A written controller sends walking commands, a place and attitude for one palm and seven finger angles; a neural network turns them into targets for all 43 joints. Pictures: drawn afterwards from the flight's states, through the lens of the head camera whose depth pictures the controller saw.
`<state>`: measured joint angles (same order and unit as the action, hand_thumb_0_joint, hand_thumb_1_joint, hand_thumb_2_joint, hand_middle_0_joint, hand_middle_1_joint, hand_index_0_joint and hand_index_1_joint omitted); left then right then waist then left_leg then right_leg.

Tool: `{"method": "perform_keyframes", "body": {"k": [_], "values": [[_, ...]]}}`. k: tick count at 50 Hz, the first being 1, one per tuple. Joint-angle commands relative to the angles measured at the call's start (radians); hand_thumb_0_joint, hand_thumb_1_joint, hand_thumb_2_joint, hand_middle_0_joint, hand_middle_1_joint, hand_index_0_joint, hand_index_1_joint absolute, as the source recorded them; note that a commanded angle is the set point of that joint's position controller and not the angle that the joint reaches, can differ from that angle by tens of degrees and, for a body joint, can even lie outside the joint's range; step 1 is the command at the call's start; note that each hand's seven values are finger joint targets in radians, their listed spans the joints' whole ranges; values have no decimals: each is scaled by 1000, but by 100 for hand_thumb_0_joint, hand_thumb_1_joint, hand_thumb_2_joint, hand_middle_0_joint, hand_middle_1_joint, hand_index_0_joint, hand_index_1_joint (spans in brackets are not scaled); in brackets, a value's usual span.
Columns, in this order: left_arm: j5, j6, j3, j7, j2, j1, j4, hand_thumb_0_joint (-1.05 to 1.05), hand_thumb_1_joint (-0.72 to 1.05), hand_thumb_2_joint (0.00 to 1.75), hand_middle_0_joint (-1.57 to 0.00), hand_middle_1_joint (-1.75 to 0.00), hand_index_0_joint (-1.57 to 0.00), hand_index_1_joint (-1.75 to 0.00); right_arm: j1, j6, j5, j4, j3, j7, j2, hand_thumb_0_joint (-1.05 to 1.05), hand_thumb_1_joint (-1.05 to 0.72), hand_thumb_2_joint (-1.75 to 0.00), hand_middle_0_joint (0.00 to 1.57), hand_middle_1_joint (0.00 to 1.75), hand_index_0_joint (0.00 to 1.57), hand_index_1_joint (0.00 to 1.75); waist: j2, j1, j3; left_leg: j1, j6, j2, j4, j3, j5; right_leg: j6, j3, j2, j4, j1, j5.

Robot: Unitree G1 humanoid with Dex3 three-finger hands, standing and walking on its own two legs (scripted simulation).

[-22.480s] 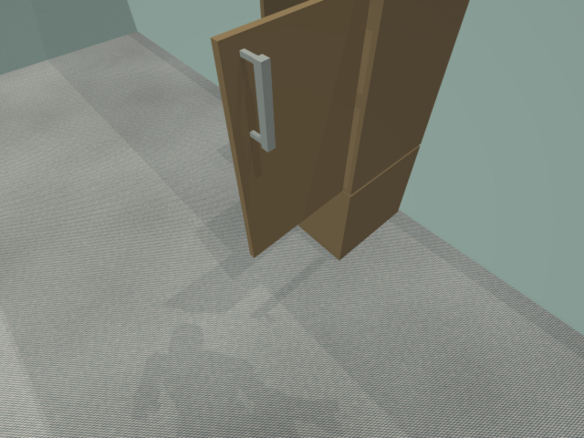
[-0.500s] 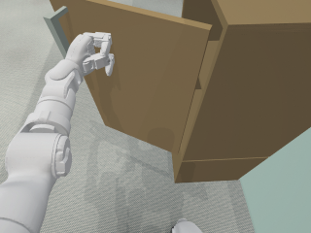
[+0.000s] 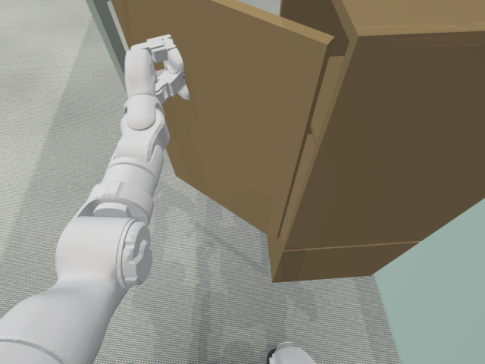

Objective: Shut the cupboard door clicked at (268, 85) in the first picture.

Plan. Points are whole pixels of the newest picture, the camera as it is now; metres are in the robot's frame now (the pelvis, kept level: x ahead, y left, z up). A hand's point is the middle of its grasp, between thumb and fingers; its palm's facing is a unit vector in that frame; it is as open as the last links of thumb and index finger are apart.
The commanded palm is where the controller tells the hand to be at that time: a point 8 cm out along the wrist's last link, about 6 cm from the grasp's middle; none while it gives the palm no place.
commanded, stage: pull the fist back off the door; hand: left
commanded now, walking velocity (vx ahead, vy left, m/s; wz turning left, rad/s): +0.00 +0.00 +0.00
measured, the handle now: (125, 45) +0.62 +0.14 +0.16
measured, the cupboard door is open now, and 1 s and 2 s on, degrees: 51 51 51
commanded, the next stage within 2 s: draw the hand back to the body in 0.64 s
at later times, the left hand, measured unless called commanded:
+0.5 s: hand (181, 121) +0.43 +0.05 +0.16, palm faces -0.01 -1.00 -0.01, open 3.1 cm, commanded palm +0.41 +0.10 +0.17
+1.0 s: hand (148, 140) +0.40 +0.09 +0.16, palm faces +0.03 -1.00 +0.00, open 3.1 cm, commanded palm +0.34 +0.14 +0.17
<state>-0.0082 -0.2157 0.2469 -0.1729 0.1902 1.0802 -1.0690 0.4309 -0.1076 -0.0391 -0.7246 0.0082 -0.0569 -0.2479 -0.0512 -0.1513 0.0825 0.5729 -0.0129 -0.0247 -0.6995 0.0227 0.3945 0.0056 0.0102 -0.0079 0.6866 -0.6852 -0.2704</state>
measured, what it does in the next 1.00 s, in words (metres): stands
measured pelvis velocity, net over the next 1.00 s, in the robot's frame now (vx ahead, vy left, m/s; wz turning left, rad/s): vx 0.00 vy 0.00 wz -0.03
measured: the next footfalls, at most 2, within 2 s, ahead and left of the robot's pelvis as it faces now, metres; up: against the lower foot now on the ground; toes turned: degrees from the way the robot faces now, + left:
none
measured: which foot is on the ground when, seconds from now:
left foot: down 0.00-1.00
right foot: down 0.00-1.00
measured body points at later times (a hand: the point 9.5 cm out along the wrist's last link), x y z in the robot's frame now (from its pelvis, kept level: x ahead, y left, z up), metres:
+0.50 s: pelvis -0.01 +0.00 +0.01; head +0.02 -0.02 +0.46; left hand +0.42 +0.10 +0.16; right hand +0.11 -0.25 -0.10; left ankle -0.04 +0.13 -0.71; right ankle +0.03 -0.12 -0.71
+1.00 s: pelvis +0.00 +0.00 +0.02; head +0.01 -0.03 +0.47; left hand +0.39 +0.14 +0.17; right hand +0.10 -0.24 -0.10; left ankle -0.04 +0.13 -0.71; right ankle +0.03 -0.12 -0.71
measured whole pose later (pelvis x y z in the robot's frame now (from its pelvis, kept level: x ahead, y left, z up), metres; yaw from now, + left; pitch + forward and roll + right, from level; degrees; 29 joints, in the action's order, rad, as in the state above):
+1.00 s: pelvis +0.00 +0.00 +0.02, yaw -1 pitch +3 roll +1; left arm -0.12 -0.04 0.12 -0.07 0.11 0.46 -0.42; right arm 0.31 -0.04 0.05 -0.66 -0.01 0.03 -0.23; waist -0.05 -0.04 0.05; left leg 0.24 -0.01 -0.03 -0.54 0.05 0.35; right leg 0.00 0.03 0.00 0.57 -0.38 -0.24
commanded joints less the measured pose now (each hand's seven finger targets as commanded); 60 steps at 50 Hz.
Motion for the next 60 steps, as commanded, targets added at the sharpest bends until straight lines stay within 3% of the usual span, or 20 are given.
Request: {"method": "perform_keyframes", "body": {"k": [1, 2, 4, 6, 7, 10, 12, 16, 21, 23, 26, 28, 35, 38, 41, 44, 46, 48, 56, 60], "values": [[-12, -41, -18, 30, 171, 506, 280, 0, 90, 90, -130, -150, -130, -150, 91, 11, 27, 90, 62, 25, -146, 0, -90, -90, 20, 30, 20, 30, 78, 7, 521, -219, 30, 30, 72, 19, -420, -18, -39, 23, -58, 442, 475], [-34, -31, -12, 42, 161, 512, 288, 0, 90, 90, -130, -150, -130, -150, 70, 13, 33, 93, 54, 33, -140, 0, -90, -90, 20, 30, 20, 30, 56, 10, 499, -227, 30, 32, 83, 26, -400, -18, -35, 25, -72, 447, 467], [-61, -41, 34, 40, 202, 516, 322, 0, 90, 90, -130, -150, -130, -150, 52, 10, 36, 97, 47, 49, -134, 0, -90, -90, 20, 30, 20, 30, 108, 21, 475, -210, 33, 34, 100, 27, -364, -15, -35, 26, -83, 485, 454], [-65, -72, 20, 33, 180, 468, 410, 0, 90, 90, -130, -150, -130, -150, 27, -1, 37, 112, 45, 53, -124, 0, -90, -90, 20, 30, 20, 30, 78, 43, 498, -248, 33, 33, 100, 29, -407, -18, -35, 24, -73, 509, 488], [-57, -76, -3, 33, 143, 398, 394, 0, 90, 90, -130, -150, -130, -150, 14, -7, 39, 112, 42, 50, -112, 0, -90, -90, 20, 30, 20, 30, 65, 51, 476, -252, 32, 34, 101, 35, -425, -19, -37, 24, -71, 501, 501], [-48, -47, -36, 41, 86, 199, 349, 0, 90, 90, -130, -150, -130, -150, -7, -7, 49, 119, 44, 41, -113, 0, -90, -90, 20, 30, 20, 30, 134, 73, 385, -217, 29, 30, 121, 46, -392, -21, -47, 21, -86, 494, 474], [-55, 3, -88, 58, 25, 142, 319, 0, 90, 90, -130, -150, -130, -150, -33, 4, 63, 127, 42, 42, -114, 0, -90, -90, 20, 30, 20, 30, 156, 66, 295, -202, 28, 28, 144, 48, -335, -19, -50, 18, -111, 464, 415], [-101, 35, -131, 57, -15, 208, 461, 0, 90, 90, -130, -150, -130, -150, -99, 8, 76, 152, 40, 60, -107, 0, -90, -90, 20, 30, 20, 30, 130, 60, 271, -245, 34, 34, 157, 41, -248, -17, -40, 9, -150, 456, 299], [-89, 2, -186, 31, -41, 247, 614, 0, 90, 90, -130, -150, -130, -150, -151, -12, 74, 159, 29, 73, -88, 0, -90, -90, 20, 30, 20, 30, 99, 62, 299, -302, 34, 34, 159, 26, -245, -16, -39, 4, -141, 449, 271], [-83, 12, -155, 22, 1, 210, 580, 0, 90, 90, -130, -150, -130, -150, -168, -10, 76, 153, 25, 78, -92, 0, -90, -90, 20, 30, 20, 30, 132, 71, 275, -285, 34, 34, 164, 24, -213, -15, -36, 5, -149, 442, 232], [-78, 32, -193, 21, -32, 203, 572, 0, 90, 90, -130, -150, -130, -150, -196, -8, 80, 162, 17, 84, -88, 0, -90, -90, 20, 30, 20, 30, 110, 72, 257, -285, 32, 34, 180, 17, -170, -18, -37, 0, -156, 429, 165], [-89, 47, -157, 17, -5, 168, 551, 0, 90, 90, -130, -150, -130, -150, -206, -8, 80, 163, 15, 88, -90, 0, -90, -90, 20, 30, 20, 30, 126, 87, 265, -280, 31, 35, 180, 18, -175, -18, -34, 2, -157, 441, 172], [-94, 65, -186, 12, -57, 166, 542, 0, 90, 90, -130, -150, -130, -150, -196, -9, 74, 162, 10, 85, -86, 0, -90, -90, 20, 30, 20, 30, 125, 82, 274, -284, 24, 32, 172, 17, -244, -20, -41, 2, -139, 447, 251], [-93, 69, -163, 13, -30, 156, 535, 0, 90, 90, -130, -150, -130, -150, -187, -2, 74, 162, 11, 86, -92, 0, -90, -90, 20, 30, 20, 30, 150, 83, 279, -273, 25, 32, 174, 21, -242, -18, -39, 2, -142, 456, 248], [-89, 65, -80, 22, 55, 10, 596, 0, 90, 90, -130, -150, -130, -150, -194, 2, 72, 186, 15, 85, -94, 0, -90, -90, 20, 30, 20, 30, 156, 134, 327, -272, 27, 30, 186, 27, -280, -23, -37, -1, -136, 536, 286], [-101, 67, -70, 62, 65, -147, 758, 0, 90, 90, -130, -150, -130, -150, -221, 4, 79, 222, 15, 81, -84, 0, -90, -90, 20, 30, 20, 30, 137, 169, 368, -298, 28, 27, 196, 51, -358, -25, -34, -2, -134, 611, 390], [-108, 83, -78, 91, 73, -233, 850, 0, 90, 90, -130, -150, -130, -150, -244, 8, 86, 243, 17, 83, -83, 0, -90, -90, 20, 30, 20, 30, 161, 177, 325, -295, 31, 22, 212, 49, -364, -24, -37, -4, -147, 634, 396], [-128, 110, -79, 120, 71, -309, 956, 0, 90, 90, -130, -150, -130, -150, -270, 7, 94, 256, 18, 87, -82, 0, -90, -90, 20, 30, 20, 30, 132, 180, 291, -320, 33, 21, 224, 58, -351, -22, -39, -1, -170, 626, 381], [-169, 235, -167, 200, 38, -457, 1265, 0, 90, 90, -130, -150, -130, -150, -345, -22, 106, 275, 2, 122, -75, 0, -90, -90, 20, 30, 20, 30, 45, 149, 188, -404, 39, 27, 241, 25, -289, -17, -58, -2, -215, 568, 270], [-193, 293, -139, 228, 67, -563, 1288, 0, 90, 90, -124, -144, -124, -144, -373, -29, 105, 273, -12, 132, -80, 0, -90, -90, 20, 30, 20, 30, 82, 158, 138, -395, 36, 31, 247, 10, -239, -14, -66, -4, -224, 537, 203]]}}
